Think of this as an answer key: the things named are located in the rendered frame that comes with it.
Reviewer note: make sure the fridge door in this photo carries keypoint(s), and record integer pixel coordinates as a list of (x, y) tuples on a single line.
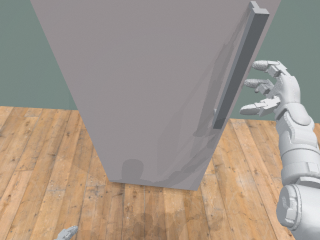
[(146, 76)]

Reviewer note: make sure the robot right forearm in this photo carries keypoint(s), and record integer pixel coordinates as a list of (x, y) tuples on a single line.
[(298, 145)]

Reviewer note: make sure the robot right hand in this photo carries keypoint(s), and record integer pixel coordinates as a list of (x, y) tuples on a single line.
[(286, 89)]

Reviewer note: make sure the robot left hand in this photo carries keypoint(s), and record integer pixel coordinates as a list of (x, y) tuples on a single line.
[(66, 234)]

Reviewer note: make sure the right robot upper arm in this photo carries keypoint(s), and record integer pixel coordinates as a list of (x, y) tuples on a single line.
[(298, 209)]

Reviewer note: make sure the handle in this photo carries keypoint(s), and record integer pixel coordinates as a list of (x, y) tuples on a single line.
[(251, 35)]

